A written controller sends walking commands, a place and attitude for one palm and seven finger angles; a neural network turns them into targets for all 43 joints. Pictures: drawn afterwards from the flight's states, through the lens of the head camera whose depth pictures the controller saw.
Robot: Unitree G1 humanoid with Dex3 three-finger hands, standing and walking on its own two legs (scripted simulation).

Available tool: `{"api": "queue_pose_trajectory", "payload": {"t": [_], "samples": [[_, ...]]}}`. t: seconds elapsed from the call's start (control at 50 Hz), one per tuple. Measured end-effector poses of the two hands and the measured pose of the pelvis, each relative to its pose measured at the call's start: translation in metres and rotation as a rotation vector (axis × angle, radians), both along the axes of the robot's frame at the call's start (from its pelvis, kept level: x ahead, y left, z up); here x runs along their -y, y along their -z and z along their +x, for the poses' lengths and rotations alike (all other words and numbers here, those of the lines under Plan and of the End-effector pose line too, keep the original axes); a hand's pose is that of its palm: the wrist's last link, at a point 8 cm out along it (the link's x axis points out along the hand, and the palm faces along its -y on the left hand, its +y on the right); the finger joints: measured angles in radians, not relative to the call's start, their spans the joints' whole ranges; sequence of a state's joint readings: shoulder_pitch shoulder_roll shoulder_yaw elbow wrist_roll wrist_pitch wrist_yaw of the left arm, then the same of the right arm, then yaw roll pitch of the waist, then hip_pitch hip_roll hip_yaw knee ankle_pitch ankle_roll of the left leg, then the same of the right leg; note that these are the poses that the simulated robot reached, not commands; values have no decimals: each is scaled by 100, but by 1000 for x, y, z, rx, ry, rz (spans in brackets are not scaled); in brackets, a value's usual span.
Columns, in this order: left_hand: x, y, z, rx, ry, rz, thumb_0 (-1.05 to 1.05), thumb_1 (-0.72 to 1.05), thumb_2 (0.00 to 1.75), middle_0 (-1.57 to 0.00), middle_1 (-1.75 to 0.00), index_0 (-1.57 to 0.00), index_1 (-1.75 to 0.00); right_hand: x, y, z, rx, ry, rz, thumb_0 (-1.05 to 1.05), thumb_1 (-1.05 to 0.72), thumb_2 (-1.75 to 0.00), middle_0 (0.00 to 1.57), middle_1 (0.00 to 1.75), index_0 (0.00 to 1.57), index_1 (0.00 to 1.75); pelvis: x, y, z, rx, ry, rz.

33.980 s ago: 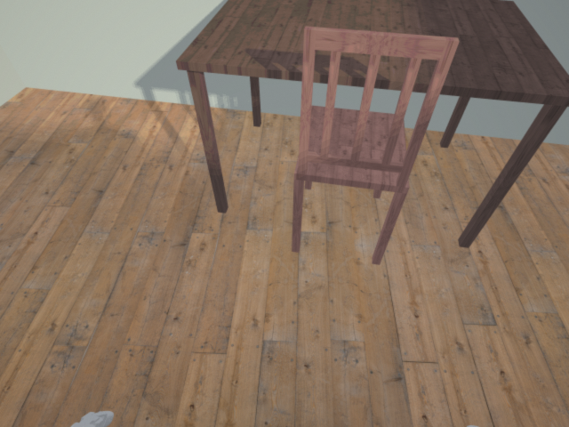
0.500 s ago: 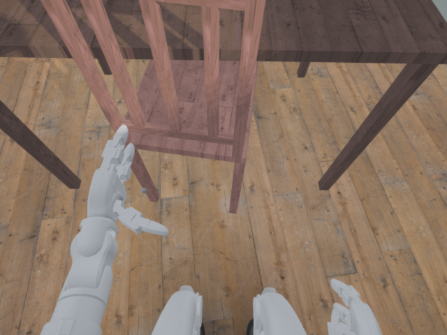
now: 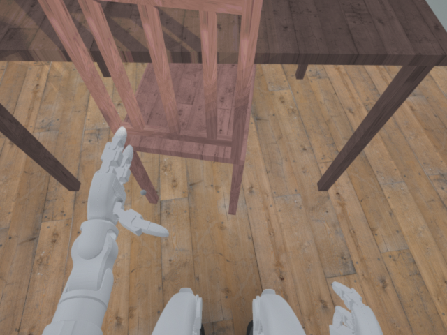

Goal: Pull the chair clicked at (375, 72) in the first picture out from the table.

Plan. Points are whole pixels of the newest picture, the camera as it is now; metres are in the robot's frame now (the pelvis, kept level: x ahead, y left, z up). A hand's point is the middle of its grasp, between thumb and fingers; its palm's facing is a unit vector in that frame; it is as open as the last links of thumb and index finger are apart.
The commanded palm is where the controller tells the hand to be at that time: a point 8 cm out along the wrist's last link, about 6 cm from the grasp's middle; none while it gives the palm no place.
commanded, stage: aim the fingers beside a spindle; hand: left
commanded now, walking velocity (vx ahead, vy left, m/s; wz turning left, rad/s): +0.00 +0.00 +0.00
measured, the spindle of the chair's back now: (164, 82) +0.59 +0.14 +0.05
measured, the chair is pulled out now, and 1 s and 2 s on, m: -0.07 -0.07 -0.07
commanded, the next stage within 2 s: push the fingers through the gap in 0.26 s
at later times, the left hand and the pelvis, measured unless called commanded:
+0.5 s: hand (142, 187) +0.36 +0.16 +0.02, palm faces -0.01 -1.00 -0.05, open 17.0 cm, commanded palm +0.35 +0.21 +0.02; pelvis +0.00 +0.00 +0.00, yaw +0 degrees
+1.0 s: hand (147, 162) +0.41 +0.15 +0.02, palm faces +0.00 -1.00 -0.05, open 17.0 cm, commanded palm +0.39 +0.20 +0.02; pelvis -0.01 +0.00 -0.01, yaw +0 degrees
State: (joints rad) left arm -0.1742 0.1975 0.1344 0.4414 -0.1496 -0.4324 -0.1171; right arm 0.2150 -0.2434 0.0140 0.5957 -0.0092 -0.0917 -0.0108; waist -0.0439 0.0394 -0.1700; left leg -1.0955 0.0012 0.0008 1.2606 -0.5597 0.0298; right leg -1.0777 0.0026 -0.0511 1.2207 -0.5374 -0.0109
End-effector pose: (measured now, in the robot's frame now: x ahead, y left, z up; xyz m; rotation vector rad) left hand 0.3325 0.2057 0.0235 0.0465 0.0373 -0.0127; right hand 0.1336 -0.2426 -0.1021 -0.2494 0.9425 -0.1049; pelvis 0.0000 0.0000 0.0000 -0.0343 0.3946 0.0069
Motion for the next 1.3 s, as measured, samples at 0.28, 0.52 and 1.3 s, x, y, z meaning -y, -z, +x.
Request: {"api": "queue_pose_trajectory", "payload": {"t": [0.28,0.52,1.3], "samples": [[0,2,3,1,3,1,-1,-50,30,-6,-8,-6,-8,0,3,2,8,-12,0,1,-91,-90,20,30,20,30,2,3,-4,0,-4,-1],[-5,3,13,1,-5,0,-1,-50,30,-6,-8,-6,-8,4,5,-7,-15,0,-14,1,-91,-90,20,30,20,30,2,4,-4,-7,-3,-2],[-6,5,93,13,-29,0,-1,-50,30,-6,-8,-6,-8,11,17,-73,-208,84,-30,1,-91,-90,20,30,20,30,-3,10,-6,-59,17,-7]]}}
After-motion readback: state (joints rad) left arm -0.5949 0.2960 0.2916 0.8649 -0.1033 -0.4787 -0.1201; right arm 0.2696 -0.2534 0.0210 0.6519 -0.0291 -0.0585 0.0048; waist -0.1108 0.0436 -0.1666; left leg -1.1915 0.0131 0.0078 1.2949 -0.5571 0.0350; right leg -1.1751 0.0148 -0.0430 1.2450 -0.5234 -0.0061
